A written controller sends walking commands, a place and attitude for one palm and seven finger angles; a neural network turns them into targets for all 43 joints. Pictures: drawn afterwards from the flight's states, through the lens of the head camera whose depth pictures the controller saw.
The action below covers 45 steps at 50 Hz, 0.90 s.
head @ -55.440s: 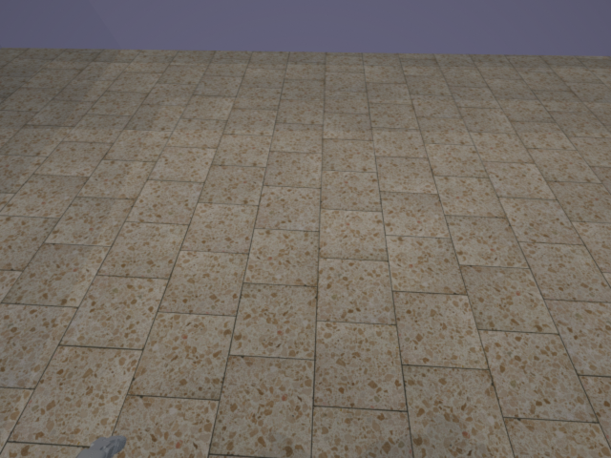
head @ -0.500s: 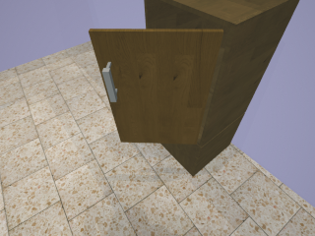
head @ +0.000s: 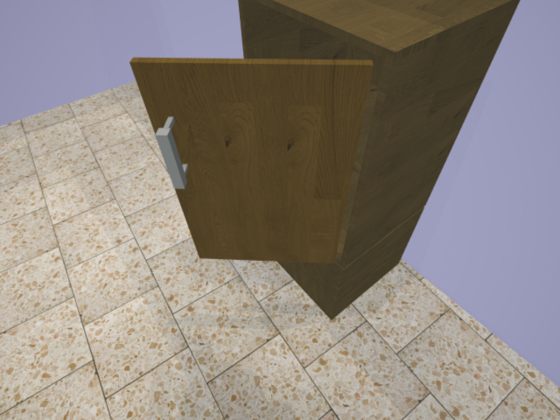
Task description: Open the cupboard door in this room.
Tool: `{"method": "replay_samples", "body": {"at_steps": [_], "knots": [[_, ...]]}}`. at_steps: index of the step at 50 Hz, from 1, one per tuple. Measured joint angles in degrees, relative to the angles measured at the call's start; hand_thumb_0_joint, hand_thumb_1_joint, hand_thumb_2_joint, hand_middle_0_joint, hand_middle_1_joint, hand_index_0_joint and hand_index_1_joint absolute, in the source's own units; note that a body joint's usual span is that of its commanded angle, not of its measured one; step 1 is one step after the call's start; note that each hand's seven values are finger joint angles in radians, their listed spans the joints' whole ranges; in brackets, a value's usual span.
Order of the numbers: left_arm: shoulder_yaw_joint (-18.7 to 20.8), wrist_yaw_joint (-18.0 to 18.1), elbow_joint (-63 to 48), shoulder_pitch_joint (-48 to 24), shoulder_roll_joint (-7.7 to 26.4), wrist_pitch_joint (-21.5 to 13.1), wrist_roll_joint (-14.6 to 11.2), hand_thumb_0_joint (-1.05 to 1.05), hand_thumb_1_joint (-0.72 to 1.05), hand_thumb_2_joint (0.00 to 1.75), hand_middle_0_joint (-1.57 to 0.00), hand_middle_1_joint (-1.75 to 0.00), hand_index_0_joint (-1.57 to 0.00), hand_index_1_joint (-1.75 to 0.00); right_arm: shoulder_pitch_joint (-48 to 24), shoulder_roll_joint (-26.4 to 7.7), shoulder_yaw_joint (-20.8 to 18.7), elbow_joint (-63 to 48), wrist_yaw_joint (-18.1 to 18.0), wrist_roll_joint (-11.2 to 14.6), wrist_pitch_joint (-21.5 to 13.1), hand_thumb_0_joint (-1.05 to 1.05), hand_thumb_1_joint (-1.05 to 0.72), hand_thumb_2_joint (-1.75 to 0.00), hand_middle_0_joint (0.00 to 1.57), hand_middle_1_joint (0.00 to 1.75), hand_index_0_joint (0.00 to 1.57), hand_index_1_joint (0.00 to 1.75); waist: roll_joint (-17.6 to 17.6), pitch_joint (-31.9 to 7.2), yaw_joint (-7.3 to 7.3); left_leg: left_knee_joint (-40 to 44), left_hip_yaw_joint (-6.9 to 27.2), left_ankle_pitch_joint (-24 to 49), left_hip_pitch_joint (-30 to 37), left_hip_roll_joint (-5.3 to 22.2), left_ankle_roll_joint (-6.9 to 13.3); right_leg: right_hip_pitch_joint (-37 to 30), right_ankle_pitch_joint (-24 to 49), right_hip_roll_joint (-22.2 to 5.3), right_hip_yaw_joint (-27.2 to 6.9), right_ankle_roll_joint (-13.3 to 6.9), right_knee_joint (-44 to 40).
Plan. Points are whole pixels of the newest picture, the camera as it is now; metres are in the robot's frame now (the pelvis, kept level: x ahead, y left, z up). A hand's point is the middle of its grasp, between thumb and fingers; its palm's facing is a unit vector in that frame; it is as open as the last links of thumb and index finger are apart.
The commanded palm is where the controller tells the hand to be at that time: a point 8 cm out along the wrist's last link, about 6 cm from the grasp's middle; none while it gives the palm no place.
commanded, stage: raise the hand with hooked fingers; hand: left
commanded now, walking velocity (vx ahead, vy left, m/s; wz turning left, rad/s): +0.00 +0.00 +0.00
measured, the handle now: (175, 153) +0.57 +0.24 +0.05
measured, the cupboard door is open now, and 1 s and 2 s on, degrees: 48 48 48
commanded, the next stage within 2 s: none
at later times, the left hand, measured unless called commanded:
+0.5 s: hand out of the picture +0.13 +0.22 -0.05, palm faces +0.12 -0.99 +0.02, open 9.0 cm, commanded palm +0.13 +0.27 -0.03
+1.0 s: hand (97, 366) +0.19 +0.26 +0.00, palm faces +0.03 -1.00 -0.07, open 12.1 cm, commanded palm +0.16 +0.32 +0.01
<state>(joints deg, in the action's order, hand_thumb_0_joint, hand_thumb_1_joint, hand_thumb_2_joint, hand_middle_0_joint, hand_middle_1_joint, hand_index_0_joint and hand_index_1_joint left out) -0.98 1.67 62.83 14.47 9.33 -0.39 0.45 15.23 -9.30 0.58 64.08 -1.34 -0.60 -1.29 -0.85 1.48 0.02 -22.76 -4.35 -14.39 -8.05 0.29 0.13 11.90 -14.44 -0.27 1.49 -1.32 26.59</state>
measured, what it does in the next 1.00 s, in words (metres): lowers itself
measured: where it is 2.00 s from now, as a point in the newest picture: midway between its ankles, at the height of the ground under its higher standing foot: outside the picture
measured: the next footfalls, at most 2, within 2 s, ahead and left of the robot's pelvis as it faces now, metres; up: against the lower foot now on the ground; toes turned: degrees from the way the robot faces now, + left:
none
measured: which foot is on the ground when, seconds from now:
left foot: down 0.00-1.00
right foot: down 0.00-1.00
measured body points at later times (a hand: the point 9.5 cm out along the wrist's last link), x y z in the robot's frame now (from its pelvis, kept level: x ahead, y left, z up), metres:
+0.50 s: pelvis -0.03 -0.02 -0.07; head +0.02 +0.01 +0.37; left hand +0.12 +0.27 -0.05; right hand +0.22 -0.26 -0.10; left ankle -0.02 +0.12 -0.74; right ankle +0.00 -0.10 -0.74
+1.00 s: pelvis -0.04 +0.03 -0.06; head +0.00 +0.04 +0.39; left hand +0.18 +0.31 +0.01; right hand +0.12 -0.21 -0.13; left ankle -0.02 +0.12 -0.74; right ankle +0.00 -0.10 -0.74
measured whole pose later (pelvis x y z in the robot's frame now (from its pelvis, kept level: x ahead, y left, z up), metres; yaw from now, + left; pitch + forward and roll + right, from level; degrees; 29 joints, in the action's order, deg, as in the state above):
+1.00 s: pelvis -0.04 +0.03 -0.06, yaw +3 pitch +9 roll -2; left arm 16.1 -20.6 3.8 15.4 17.6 -17.0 -17.7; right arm 17.7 -15.6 1.5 32.9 -3.3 2.3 -15.1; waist -0.9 -4.7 0.3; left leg -56.6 -0.9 -26.4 -39.7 0.1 2.5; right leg 39.0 -23.4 -1.7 4.2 0.5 53.0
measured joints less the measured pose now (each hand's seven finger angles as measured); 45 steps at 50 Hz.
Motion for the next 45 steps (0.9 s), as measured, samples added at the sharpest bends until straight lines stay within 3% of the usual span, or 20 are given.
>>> {"method": "replay_samples", "body": {"at_steps": [1, 2, 3, 6, 9, 11, 14, 17, 19, 21, 24, 28, 31, 35, 39, 41, 45], "knots": [[-0.01, 0.44, 0.02, 0.12, -0.17, -0.35, 0.11, 0.01, 0.93, 0.9, -0.2, -0.29, -0.2, -0.3, -0.13, -0.19, -0.07, -0.27, 0.13, 0.12, 0.17, 0.01, -0.91, -0.9, 0.2, 0.3, 0.2, 0.3, -0.3, 0.02, 0.02, -1.31, 0.29, -0.41, -0.89, 0.49, -0.21, 0.15, 0.04, 0.39, 0.34, -0.09, -0.05], [1.37, 0.42, -8.32, 2.86, -0.3, 2.53, -2.22, 0.01, 0.93, 0.9, -0.2, -0.29, -0.2, -0.3, 0.64, -0.46, 0.01, -2.57, -0.1, 0.83, -0.22, 0.01, -0.91, -0.9, 0.2, 0.3, 0.2, 0.3, -0.21, 0.29, 0.07, -2.34, 0.49, -0.93, -1.47, 0.74, -0.33, 0.48, -0.1, 0.59, 0.57, -0.2, 0.45], [2.64, 0.62, -18.43, 6.12, -0.21, 2.83, -3.77, 0.02, 0.93, 0.9, -0.2, -0.3, -0.2, -0.3, 1.93, -0.72, 0.15, -5.17, -0.94, 1.36, -2.34, 0.01, -0.91, -0.9, 0.21, 0.3, 0.2, 0.3, 0.16, 0.45, -0.37, -2.61, 0.51, -1.18, -1.47, 0.69, -0.35, 0.71, -0.46, 0.53, 0.58, -0.39, 1.2], [3.65, 2.94, -39.04, 10.11, 0.01, -1.61, -7.99, 0.03, 0.91, 0.89, -0.21, -0.31, -0.2, -0.32, 3.38, -2.57, -0.46, -9.89, -3.01, 2.85, -8.79, 0.02, -0.91, -0.9, 0.21, 0.3, 0.2, 0.3, -0.31, -1.17, -0.45, -4.23, 1.69, -1.76, -2.62, 0.45, -0.48, 1.32, -1.65, 0.16, 1.73, -0.64, 2.8], [6.42, 0.54, -47.44, 6.42, 0.2, -8.34, -10.59, 0.02, 0.87, 0.88, -0.21, -0.33, -0.2, -0.34, 1.14, -4.78, -1.68, -15.33, -3.31, 2.72, -12.13, 0.02, -0.91, -0.9, 0.21, 0.3, 0.2, 0.3, -1.02, -3.17, 0.99, -8.44, 3.13, -2.94, -7.05, 0.16, -0.55, 4.89, -3.13, -0.39, 3.16, -0.68, 6.36], [9.16, -3.42, -47.98, 2.98, 1.07, -15.12, -12.19, 0.02, 0.84, 0.86, -0.21, -0.35, -0.2, -0.36, -1.36, -5.64, -2.5, -19.21, -2.76, 2.21, -13.49, 0.02, -0.91, -0.9, 0.21, 0.3, 0.2, 0.3, -0.51, -4.87, 1.34, -12.44, 3.01, -4.27, -11.79, 0.29, -0.76, 9.85, -4.51, -0.46, 3.04, -0.96, 10.57], [12.49, -12.4, -47.18, 1.11, 2.64, -25.36, -14.94, 0.01, 0.78, 0.84, -0.21, -0.39, -0.21, -0.39, -4.73, -6.16, -3.75, -25.05, -1.08, 1.86, -14.9, 0.01, -0.91, -0.9, 0.2, 0.3, 0.2, 0.3, 1.64, -6.8, 1.15, -19.41, 2.21, -6.97, -19.33, 0.79, -1.29, 18.08, -7.12, -0.28, 2.18, -1.48, 18.1], [14.21, -22.82, -45.64, 2.78, 3.73, -31.37, -16.62, 0.01, 0.71, 0.81, -0.21, -0.43, -0.21, -0.43, -6.7, -7.42, -4.61, -30.15, 0.34, 2.16, -15.78, 0.01, -0.91, -0.9, 0.2, 0.3, 0.2, 0.3, 3.28, -7.55, 0.67, -26.26, 2.48, -9.87, -25.69, 0.97, -1.77, 24.47, -9.81, -0.29, 2.13, -1.88, 24.87], [14.92, -27.78, -45.46, 5.21, 4.14, -31.27, -17.65, 0.01, 0.66, 0.79, -0.22, -0.45, -0.22, -0.46, -7.29, -8.25, -4.91, -32.64, 0.4, 2.4, -15.66, 0.01, -0.9, -0.9, 0.2, 0.3, 0.2, 0.3, 4.05, -7.91, -0.01, -29.96, 2.77, -11.44, -28.92, 0.91, -1.76, 27.57, -11.34, -0.4, 2.2, -1.9, 28.37], [15.71, -30.19, -46.1, 7.5, 4.06, -29.59, -18.91, 0.01, 0.62, 0.77, -0.22, -0.48, -0.22, -0.49, -7.27, -8.77, -5.15, -34.4, -0.01, 2.52, -15.27, 0.01, -0.9, -0.9, 0.2, 0.3, 0.2, 0.3, 4.22, -7.94, -0.82, -32.98, 3.4, -12.69, -31.28, 0.91, -1.71, 29.39, -12.47, -0.51, 2.76, -1.86, 30.71], [16.97, -29.46, -49.23, 9.48, 3.43, -28.48, -20.28, 0.02, 0.54, 0.75, -0.23, -0.53, -0.23, -0.54, -6.76, -8.59, -4.86, -34.98, -0.86, 2.33, -15.16, 0.01, -0.9, -0.9, 0.2, 0.3, 0.2, 0.3, 3.56, -7.45, -2.14, -36.64, 4.87, -14.19, -33.64, 1.14, -1.43, 30.43, -13.4, -0.38, 4.17, -1.73, 32.54], [17.06, -27.19, -55.3, 7.15, 3.89, -29.66, -20.25, 0.02, 0.45, 0.71, -0.23, -0.59, -0.23, -0.59, -6.15, -6.7, -2.68, -32.94, -1.41, 1.89, -15.13, 0.01, -0.9, -0.9, 0.2, 0.3, 0.2, 0.3, 2.39, -6.71, -3.19, -40.35, 6.52, -15.41, -36.1, 1.4, -1.03, 31.37, -13.81, -0.16, 5.75, -1.5, 34.03], [15.9, -28.12, -57.21, 2.33, 5.5, -27.62, -19.65, 0.02, 0.38, 0.68, -0.24, -0.63, -0.23, -0.64, -5.76, -4.72, -0.29, -31.4, -1.55, 2.05, -14.64, 0.01, -0.9, -0.9, 0.2, 0.3, 0.2, 0.3, 1.07, -5.89, -2.72, -41.6, 7.03, -15.47, -37.12, 1.45, -0.66, 31.72, -13.33, -0.08, 6.24, -1.21, 34.12], [14.97, -29.49, -57.02, -1.54, 8.18, -19.27, -18.79, 0.01, 0.29, 0.64, -0.24, -0.69, -0.24, -0.7, -3.83, -1.92, 2.07, -30.94, -1.48, 2.71, -13.16, 0.01, -0.9, -0.9, 0.21, 0.3, 0.2, 0.31, -0.16, -5.54, -0.76, -39.64, 5.82, -14.26, -36.26, 1.42, 0.2, 31.14, -11.52, -0.06, 5.08, -0.41, 31.88], [16.35, -26.97, -57.88, 0.15, 8.63, -12.98, -20.01, 0.01, 0.19, 0.6, -0.25, -0.75, -0.25, -0.76, -0.36, -0.92, 2.72, -31.67, -1.55, 2.89, -12.2, 0.02, -0.9, -0.9, 0.21, 0.3, 0.2, 0.31, -0.47, -6.13, 0.96, -35.74, 3.74, -12.71, -33.72, 1.13, 1.1, 29.5, -9.65, -0.25, 3.07, 0.55, 28.6], [17.42, -24.62, -59.07, 1.56, 8.18, -12.75, -20.42, 0.01, 0.15, 0.58, -0.26, -0.78, -0.25, -0.79, 1.27, -1.32, 2.43, -31.87, -1.53, 2.78, -12.32, 0.02, -0.9, -0.9, 0.21, 0.3, 0.2, 0.31, -0.38, -6.36, 1.14, -34.36, 3.1, -12.21, -32.66, 0.92, 1.41, 28.68, -9.08, -0.41, 2.45, 0.89, 27.43], [18.38, -21.06, -60.79, 3.05, 7.53, -15.54, -19.63, 0.01, 0.06, 0.54, -0.26, -0.84, -0.26, -0.85, 3.11, -3.42, 1.53, -31.67, -1.39, 2.52, -12.97, 0.02, -0.9, -0.9, 0.21, 0.3, 0.2, 0.31, -0.24, -6.6, 0.74, -33.5, 2.91, -11.87, -31.92, 0.32, 1.98, 27.83, -8.78, -0.96, 2.25, 1.45, 26.55]]}}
